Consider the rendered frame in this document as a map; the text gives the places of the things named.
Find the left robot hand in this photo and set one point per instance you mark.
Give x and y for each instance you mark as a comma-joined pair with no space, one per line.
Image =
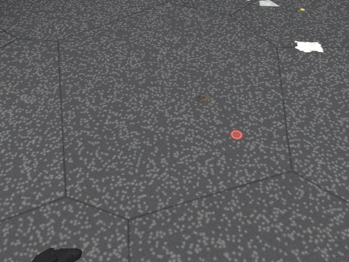
59,255

